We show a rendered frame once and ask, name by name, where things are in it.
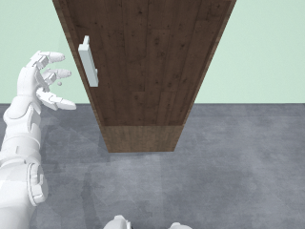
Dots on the cupboard door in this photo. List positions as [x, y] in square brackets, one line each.
[149, 55]

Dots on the robot left hand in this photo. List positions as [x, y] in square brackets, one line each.
[30, 80]

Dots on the handle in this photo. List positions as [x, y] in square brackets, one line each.
[87, 61]

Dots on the robot left upper arm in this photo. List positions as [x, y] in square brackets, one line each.
[22, 188]

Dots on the robot left thigh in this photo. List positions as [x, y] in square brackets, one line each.
[118, 224]

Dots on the right robot shin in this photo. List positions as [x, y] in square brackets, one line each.
[175, 223]

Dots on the left robot forearm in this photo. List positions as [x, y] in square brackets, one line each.
[22, 140]

